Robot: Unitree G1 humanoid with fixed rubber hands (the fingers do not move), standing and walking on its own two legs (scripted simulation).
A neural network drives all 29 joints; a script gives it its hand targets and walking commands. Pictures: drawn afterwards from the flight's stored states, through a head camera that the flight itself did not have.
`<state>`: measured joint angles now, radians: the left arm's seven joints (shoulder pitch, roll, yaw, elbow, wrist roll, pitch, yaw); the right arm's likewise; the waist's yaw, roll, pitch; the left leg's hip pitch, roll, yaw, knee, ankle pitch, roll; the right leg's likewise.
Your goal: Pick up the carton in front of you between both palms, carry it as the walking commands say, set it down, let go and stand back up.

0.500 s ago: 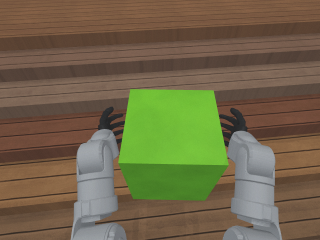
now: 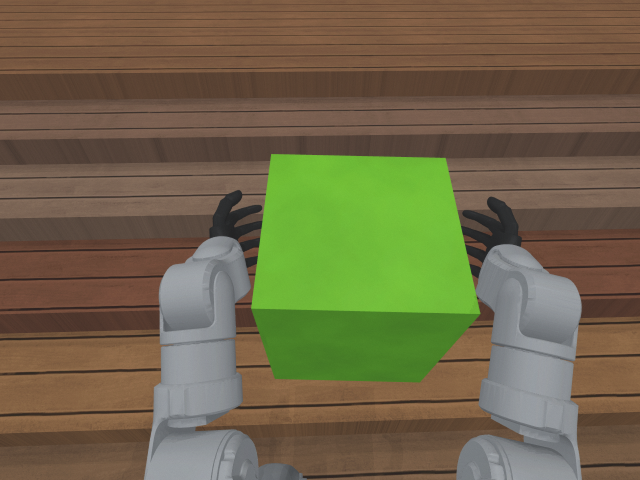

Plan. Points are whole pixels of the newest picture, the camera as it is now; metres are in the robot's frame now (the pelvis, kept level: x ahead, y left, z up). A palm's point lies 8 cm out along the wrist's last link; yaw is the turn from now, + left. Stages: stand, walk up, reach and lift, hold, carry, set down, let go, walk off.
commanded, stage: carry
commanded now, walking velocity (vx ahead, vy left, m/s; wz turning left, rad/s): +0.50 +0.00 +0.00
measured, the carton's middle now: (352, 278) +0.35 +0.02 +0.07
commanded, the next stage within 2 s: none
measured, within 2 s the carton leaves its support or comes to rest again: neither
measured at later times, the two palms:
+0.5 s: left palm (247, 40) +0.65 +0.21 +0.25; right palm (455, 43) +0.62 -0.10 +0.27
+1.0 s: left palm out of the picture +1.00 +0.29 +0.39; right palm out of the picture +1.00 -0.01 +0.37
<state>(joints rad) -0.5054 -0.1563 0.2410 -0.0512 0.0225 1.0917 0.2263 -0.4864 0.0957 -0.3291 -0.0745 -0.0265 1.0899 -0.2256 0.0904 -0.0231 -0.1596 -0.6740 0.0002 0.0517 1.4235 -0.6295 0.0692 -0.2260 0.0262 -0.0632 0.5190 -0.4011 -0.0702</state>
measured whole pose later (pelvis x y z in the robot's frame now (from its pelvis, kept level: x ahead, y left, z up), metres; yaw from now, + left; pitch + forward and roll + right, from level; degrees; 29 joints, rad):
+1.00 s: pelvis +0.65 +0.14 +0.22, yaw +1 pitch +6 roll +2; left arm -0.66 -0.13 0.32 -0.08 0.01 1.15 0.21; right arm -0.61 0.13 -0.35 -0.14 -0.08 1.17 -0.20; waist 0.03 -0.02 -0.07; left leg -0.90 0.05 0.15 1.22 -0.52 0.13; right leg -0.05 -0.10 -0.10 0.37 -0.30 -0.02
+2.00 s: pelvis +1.34 +0.24 +0.51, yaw +0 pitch +4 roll +1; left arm -0.60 -0.18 0.41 -0.20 0.13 1.12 0.20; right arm -0.61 0.14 -0.27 -0.16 0.03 1.16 -0.26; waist -0.21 0.00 0.04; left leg -0.30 -0.04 0.12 0.59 -0.37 0.07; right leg -0.85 0.05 -0.01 1.70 -0.43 -0.09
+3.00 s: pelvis +1.96 +0.24 +0.63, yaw +1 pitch +6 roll +0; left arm -0.47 -0.14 0.32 -0.05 0.08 1.04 0.17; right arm -0.45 0.20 -0.30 -0.07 -0.10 1.06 -0.17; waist -0.01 -0.02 -0.08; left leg -0.18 0.04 0.12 0.35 -0.27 0.00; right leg -0.56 -0.06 -0.09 0.58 -0.18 0.01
